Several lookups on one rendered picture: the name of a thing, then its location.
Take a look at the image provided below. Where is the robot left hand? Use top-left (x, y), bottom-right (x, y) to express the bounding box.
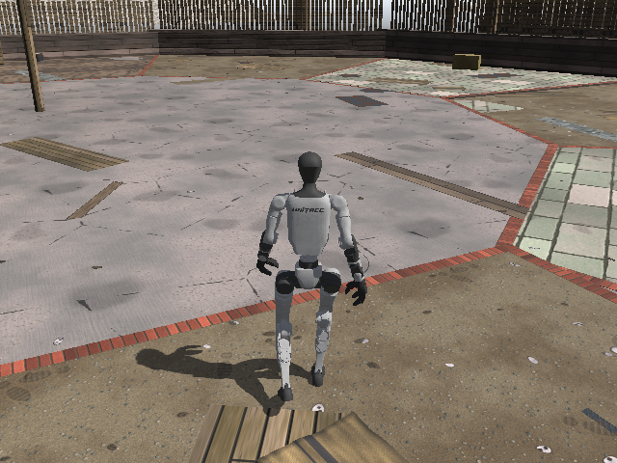
top-left (256, 258), bottom-right (279, 276)

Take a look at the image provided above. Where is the robot left upper arm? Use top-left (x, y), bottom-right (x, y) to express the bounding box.
top-left (262, 193), bottom-right (289, 245)

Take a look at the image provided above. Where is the right robot foot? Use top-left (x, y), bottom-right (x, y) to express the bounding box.
top-left (311, 363), bottom-right (325, 387)

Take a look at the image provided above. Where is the robot right upper arm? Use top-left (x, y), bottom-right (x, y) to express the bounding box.
top-left (329, 194), bottom-right (354, 250)

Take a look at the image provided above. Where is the left robot thigh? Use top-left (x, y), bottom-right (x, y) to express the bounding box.
top-left (275, 270), bottom-right (295, 339)

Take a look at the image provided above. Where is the robot left forearm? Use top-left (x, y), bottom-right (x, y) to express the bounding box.
top-left (257, 230), bottom-right (273, 261)

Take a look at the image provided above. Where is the robot right hand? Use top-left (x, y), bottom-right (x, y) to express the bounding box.
top-left (345, 279), bottom-right (367, 306)

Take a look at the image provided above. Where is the robot right forearm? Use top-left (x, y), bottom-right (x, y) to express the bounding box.
top-left (344, 234), bottom-right (364, 282)

